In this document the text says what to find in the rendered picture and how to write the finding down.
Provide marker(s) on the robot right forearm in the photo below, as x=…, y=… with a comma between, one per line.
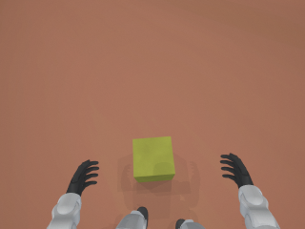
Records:
x=255, y=208

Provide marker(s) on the robot left forearm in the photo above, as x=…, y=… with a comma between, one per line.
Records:
x=66, y=213

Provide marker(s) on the left robot hand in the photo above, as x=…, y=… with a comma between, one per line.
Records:
x=78, y=184

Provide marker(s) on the carton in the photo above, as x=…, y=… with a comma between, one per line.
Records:
x=153, y=159

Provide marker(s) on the right robot hand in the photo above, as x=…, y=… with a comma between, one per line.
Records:
x=241, y=175

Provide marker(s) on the robot right foot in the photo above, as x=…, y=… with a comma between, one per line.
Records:
x=179, y=223

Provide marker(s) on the robot left thigh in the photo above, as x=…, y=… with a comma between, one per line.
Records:
x=132, y=221

